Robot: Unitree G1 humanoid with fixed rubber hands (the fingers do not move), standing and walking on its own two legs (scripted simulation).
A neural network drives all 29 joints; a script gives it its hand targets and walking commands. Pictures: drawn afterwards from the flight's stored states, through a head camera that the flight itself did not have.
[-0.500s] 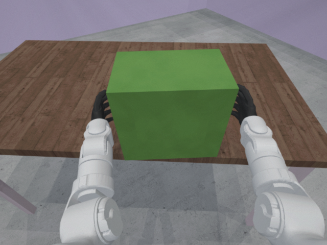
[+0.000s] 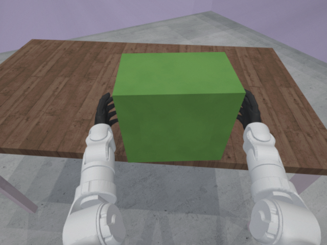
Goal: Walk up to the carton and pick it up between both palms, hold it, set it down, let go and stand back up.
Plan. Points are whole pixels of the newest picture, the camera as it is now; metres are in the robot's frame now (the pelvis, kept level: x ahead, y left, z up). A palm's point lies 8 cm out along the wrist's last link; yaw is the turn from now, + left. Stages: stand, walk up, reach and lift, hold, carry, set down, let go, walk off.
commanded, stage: set down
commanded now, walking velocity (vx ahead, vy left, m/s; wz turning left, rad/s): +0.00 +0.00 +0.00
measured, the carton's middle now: (174, 109) +0.47 +0.04 +0.09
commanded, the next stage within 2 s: none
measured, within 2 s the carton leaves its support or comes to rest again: neither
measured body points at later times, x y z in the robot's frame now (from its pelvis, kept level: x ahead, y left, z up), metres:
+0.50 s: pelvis +0.00 +0.00 +0.00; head +0.01 +0.01 +0.45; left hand +0.40 +0.22 +0.11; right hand +0.43 -0.16 +0.12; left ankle -0.01 +0.12 -0.75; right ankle +0.00 -0.12 -0.75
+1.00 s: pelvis -0.02 +0.00 -0.01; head +0.02 -0.02 +0.44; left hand +0.39 +0.25 +0.12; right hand +0.46 -0.20 +0.14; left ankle -0.01 +0.12 -0.75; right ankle +0.00 -0.12 -0.75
